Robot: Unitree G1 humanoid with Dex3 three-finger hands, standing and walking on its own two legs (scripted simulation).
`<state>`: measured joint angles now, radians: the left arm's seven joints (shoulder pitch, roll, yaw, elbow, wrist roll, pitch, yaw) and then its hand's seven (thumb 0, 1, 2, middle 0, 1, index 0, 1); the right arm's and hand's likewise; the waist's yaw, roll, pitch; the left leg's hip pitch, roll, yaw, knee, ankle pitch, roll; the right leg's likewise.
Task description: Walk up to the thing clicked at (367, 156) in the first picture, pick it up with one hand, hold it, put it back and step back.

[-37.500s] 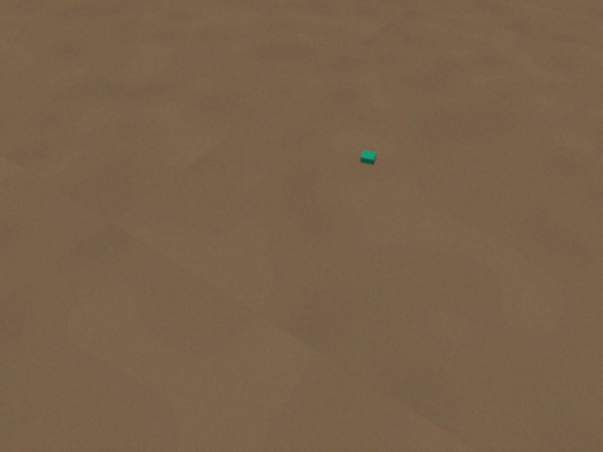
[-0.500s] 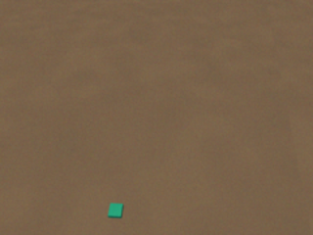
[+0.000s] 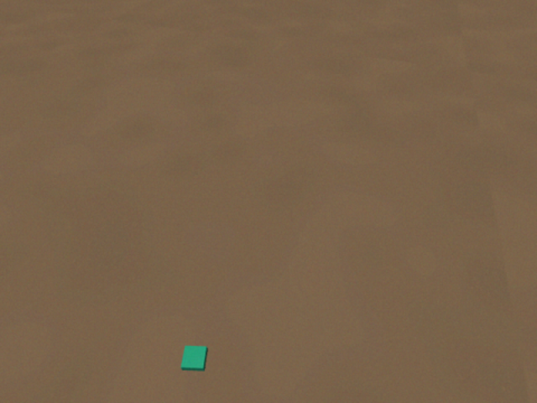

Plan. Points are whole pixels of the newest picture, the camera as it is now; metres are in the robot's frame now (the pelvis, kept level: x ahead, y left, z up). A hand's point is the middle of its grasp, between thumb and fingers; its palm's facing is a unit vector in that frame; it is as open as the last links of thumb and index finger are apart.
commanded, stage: stand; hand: left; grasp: from above
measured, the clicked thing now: (194, 358) +0.45 +0.26 -0.76
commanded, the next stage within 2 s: step back in 1.26 s
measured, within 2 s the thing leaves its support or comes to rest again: neither
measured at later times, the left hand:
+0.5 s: hand out of the picture +0.07 +0.24 -0.16, palm faces +0.00 -0.94 -0.34, open 7.4 cm
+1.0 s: hand out of the picture +0.09 +0.24 -0.15, palm faces +0.01 -0.94 -0.34, open 7.4 cm
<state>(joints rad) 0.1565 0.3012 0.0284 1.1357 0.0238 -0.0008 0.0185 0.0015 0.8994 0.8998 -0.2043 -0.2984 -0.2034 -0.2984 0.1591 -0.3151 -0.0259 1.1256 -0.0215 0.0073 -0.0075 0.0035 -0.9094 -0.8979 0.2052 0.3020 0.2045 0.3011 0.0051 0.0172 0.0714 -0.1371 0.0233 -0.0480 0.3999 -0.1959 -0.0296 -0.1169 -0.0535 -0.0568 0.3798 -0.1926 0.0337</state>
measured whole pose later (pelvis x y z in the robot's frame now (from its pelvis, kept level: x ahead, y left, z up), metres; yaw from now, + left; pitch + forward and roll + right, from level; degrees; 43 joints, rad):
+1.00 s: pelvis +0.02 -0.01 +0.00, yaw +0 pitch -3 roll +0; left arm 0.10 0.32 0.02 1.14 0.01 0.00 0.00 0.00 0.90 0.90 -0.20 -0.30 -0.20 -0.30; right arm 0.10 -0.34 0.00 1.13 -0.02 -0.01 -0.01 0.00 -0.91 -0.90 0.21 0.30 0.21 0.30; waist 0.00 0.02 0.05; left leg -0.10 0.03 -0.04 0.34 -0.19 -0.04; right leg -0.10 -0.04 -0.05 0.35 -0.20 0.02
